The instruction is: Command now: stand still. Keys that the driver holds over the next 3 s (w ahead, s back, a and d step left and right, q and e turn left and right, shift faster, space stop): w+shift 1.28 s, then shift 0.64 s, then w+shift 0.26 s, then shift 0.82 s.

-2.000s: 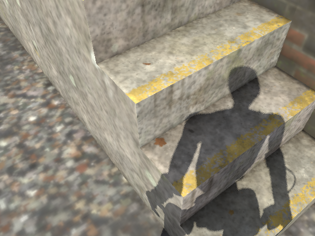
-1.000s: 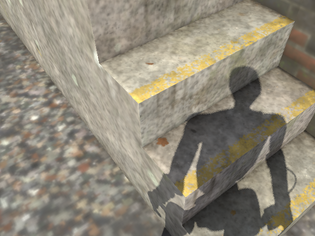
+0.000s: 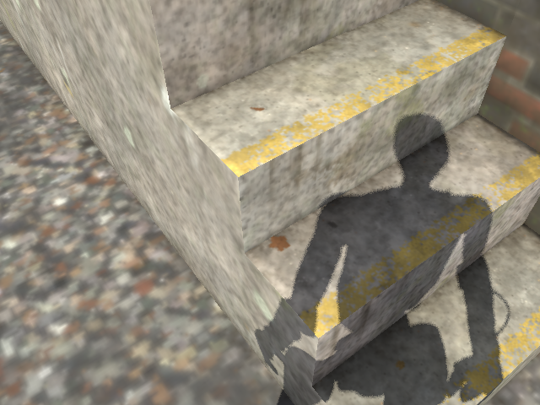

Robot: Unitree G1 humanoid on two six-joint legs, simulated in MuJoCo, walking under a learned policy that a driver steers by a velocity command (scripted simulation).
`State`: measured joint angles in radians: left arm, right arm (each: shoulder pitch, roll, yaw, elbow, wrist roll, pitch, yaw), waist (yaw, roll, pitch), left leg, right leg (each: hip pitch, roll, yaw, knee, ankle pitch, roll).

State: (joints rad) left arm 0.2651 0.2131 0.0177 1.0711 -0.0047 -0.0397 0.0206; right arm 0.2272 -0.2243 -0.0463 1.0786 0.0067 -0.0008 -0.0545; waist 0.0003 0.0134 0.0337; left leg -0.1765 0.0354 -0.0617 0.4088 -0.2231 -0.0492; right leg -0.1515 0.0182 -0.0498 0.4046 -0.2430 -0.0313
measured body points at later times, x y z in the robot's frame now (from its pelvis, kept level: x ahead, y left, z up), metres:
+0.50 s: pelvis +0.00 +0.00 +0.00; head +0.01 +0.00 +0.45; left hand +0.02 +0.25 -0.15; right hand +0.03 -0.26 -0.15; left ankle +0.00 +0.15 -0.74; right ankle -0.02 -0.10 -0.74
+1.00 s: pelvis +0.00 +0.00 +0.00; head +0.01 +0.00 +0.45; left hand +0.02 +0.25 -0.15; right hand +0.03 -0.26 -0.15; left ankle +0.00 +0.15 -0.74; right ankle -0.02 -0.10 -0.74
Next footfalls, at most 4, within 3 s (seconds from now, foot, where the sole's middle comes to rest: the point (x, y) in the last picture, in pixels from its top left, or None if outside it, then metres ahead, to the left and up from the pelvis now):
1.52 right None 0.05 -0.19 -0.78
1.76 left None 0.05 0.03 -0.78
2.54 right None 0.17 -0.18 -0.78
2.76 left None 0.16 0.03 -0.78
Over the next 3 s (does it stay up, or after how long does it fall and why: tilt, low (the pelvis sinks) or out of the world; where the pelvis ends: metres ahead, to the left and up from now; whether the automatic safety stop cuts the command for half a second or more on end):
stays up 0.12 -0.07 0.00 its command is cut before an obstacle from the start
